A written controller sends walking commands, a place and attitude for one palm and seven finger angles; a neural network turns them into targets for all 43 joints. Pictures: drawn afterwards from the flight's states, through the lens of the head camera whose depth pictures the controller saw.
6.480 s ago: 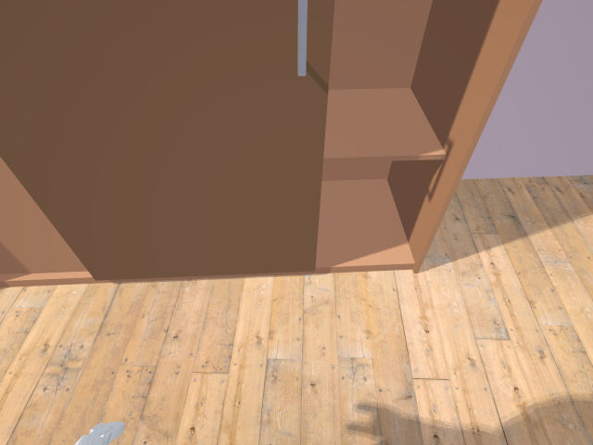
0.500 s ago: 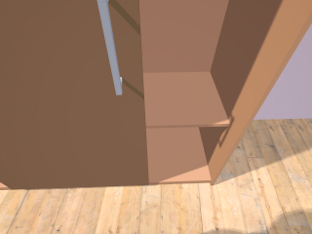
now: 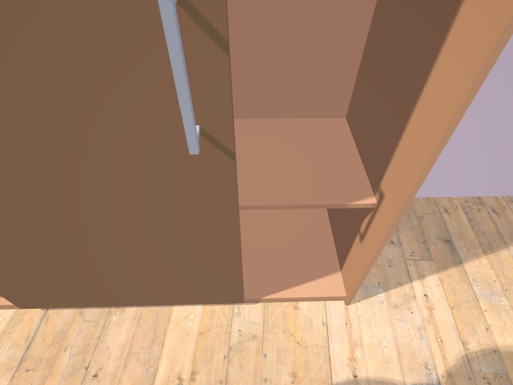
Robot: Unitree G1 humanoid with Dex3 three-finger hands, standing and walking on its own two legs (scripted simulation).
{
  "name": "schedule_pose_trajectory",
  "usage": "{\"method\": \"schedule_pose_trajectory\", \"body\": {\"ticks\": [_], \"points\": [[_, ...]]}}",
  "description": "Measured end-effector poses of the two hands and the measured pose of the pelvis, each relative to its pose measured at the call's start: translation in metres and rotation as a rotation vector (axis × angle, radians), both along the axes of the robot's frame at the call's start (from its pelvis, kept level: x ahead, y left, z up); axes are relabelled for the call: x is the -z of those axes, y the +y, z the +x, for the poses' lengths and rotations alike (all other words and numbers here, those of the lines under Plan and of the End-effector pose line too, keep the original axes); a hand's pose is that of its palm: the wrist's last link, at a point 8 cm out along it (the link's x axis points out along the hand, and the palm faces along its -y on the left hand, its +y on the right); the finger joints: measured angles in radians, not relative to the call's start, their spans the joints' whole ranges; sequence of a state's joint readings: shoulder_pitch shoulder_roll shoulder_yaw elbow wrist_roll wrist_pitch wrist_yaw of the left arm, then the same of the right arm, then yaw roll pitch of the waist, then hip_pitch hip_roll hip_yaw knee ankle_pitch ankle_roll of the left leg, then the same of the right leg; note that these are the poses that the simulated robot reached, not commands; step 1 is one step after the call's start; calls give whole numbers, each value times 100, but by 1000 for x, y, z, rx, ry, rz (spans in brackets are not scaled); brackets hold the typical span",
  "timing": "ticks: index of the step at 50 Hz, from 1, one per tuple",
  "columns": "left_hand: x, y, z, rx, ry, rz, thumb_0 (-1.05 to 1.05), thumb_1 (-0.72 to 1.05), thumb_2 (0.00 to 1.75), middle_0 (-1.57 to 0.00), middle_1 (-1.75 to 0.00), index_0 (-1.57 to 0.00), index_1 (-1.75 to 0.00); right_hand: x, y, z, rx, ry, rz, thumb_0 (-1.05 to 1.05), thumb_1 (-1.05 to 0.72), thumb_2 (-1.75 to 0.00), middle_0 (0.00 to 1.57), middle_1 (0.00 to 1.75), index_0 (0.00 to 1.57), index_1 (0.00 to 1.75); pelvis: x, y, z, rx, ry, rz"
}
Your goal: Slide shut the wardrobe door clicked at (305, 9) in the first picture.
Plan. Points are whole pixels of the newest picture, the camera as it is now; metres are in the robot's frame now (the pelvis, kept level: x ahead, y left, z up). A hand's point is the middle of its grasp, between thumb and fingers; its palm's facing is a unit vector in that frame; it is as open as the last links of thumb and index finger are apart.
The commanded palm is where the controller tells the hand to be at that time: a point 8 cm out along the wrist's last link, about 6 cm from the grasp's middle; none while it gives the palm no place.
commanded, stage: look again from close up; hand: left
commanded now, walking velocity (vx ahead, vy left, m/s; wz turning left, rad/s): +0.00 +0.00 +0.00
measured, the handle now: (184, 82) +0.49 +0.15 +0.23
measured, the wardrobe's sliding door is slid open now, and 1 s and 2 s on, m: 0.41 0.41 0.41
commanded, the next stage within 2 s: raise the hand with hooked fingers in 0.02 s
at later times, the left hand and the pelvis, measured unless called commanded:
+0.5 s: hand (153, 337) +0.18 +0.16 +0.01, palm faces +0.04 -1.00 +0.03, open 8.3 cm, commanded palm +0.12 +0.25 +0.01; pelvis -0.03 +0.00 -0.04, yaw +0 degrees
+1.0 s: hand (76, 309) +0.19 +0.24 +0.09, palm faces +0.18 -0.98 -0.07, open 11.4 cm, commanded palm +0.15 +0.29 +0.11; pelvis -0.04 +0.02 -0.02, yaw +1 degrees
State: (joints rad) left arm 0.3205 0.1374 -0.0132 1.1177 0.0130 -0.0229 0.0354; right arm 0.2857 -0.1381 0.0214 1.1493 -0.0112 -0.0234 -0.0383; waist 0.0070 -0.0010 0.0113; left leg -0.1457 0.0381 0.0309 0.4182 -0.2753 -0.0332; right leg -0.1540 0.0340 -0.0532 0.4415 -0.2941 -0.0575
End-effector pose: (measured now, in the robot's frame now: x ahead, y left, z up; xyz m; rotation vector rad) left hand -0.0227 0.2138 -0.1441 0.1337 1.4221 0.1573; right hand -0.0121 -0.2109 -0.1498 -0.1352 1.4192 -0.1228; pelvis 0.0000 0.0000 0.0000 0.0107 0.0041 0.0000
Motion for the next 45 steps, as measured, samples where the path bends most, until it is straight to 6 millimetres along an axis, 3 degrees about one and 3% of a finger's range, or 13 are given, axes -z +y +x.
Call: {"method": "schedule_pose_trajectory", "body": {"ticks": [7, 8, 13, 17, 20, 23, 26, 29, 33, 36, 39, 42, 45], "points": [[0, -1, 0, 9, -7, -4, 0, 91, 89, -20, -30, -20, -30, -1, -1, 1, -1, -4, -2, 0, -92, -89, 20, 30, 20, 30, 0, 0, -1, -3, -2, -2], [-5, 2, 8, -35, -48, 2, 1, 91, 89, -20, -30, -20, -30, -2, -4, 3, 1, -33, -15, 1, -92, -89, 20, 30, 20, 30, 0, 0, -2, -2, 1, -4], [-83, 38, 101, -77, -571, 155, 4, 93, 88, -21, -32, -20, -32, -14, -28, 43, 33, -357, -102, 2, -93, -89, 20, 30, 20, 30, 3, 5, -10, -11, 18, -1], [-151, 28, 181, 19, -1049, 133, 3, 86, 86, -21, -35, -20, -35, -28, -45, 87, -1, -607, -148, 1, -92, -89, 20, 30, 20, 30, 13, 7, -21, -23, 74, 5], [-179, 10, 209, 65, -1351, 15, 2, 79, 83, -21, -39, -20, -39, -41, -52, 118, -36, -755, -158, 1, -92, -89, 20, 30, 20, 30, 25, 5, -27, -10, 115, 13], [-174, -1, 201, 90, -1484, -110, 1, 72, 81, -21, -43, -21, -43, -53, -54, 141, -69, -848, -157, 1, -92, -89, 20, 30, 20, 30, 36, 3, -32, 6, 136, 19], [-148, 6, 171, 98, -1365, -121, 0, 64, 78, -22, -47, -22, -47, -62, -49, 160, -105, -893, -155, 1, -91, -89, 20, 30, 20, 30, 43, 3, -35, 5, 121, 18], [-133, 27, 136, 51, -1217, -41, 1, 57, 75, -23, -52, -23, -52, -65, -37, 173, -147, -917, -143, 1, -91, -89, 20, 30, 20, 30, 45, 4, -38, -15, 103, 4], [-153, 58, 110, -40, -1290, 111, 1, 47, 71, -24, -57, -23, -57, -58, -13, 179, -217, -920, -103, 1, -91, -89, 20, 30, 20, 30, 47, 6, -44, -48, 98, -23], [-187, 62, 119, -26, -1495, 133, 1, 40, 68, -24, -62, -23, -62, -46, 6, 174, -258, -897, -61, 1, -91, -89, 20, 30, 20, 30, 48, 9, -50, -67, 92, -40], [-214, 50, 144, 91, -1605, 61, 1, 33, 65, -24, -66, -23, -66, -37, 21, 161, -253, -862, -20, 1, -91, -89, 20, 30, 20, 30, 45, 11, -54, -72, 79, -45], [-221, 39, 170, 226, -1527, -24, 1, 26, 62, -24, -71, -24, -71, -35, 28, 145, -201, -829, 0, 1, -91, -89, 20, 30, 20, 30, 38, 14, -53, -55, 68, -35], [-216, 46, 184, 225, -1376, -57, 0, 19, 59, -26, -75, -25, -75, -38, 26, 132, -131, -806, -8, 1, -90, -89, 21, 30, 20, 31, 30, 16, -48, -32, 58, -22]]}}
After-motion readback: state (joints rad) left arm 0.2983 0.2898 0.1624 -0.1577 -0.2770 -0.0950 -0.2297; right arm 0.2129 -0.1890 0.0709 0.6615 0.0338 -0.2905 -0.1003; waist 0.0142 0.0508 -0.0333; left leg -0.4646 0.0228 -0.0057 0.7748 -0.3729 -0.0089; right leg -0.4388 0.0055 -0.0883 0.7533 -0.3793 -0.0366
